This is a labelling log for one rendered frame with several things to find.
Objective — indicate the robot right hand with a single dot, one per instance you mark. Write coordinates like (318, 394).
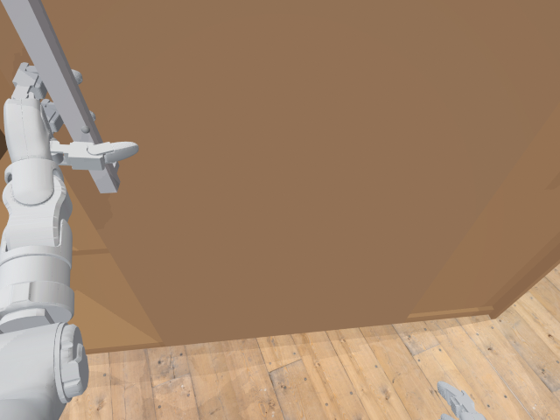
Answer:
(461, 404)

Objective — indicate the robot left hand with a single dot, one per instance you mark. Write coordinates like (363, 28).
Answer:
(29, 126)

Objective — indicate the robot left upper arm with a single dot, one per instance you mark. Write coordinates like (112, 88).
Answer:
(41, 370)

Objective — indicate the wardrobe door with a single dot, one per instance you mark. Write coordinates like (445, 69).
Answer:
(303, 165)
(518, 227)

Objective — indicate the handle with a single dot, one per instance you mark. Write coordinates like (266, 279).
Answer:
(40, 41)

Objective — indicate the left robot forearm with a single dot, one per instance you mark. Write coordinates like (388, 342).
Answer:
(36, 247)

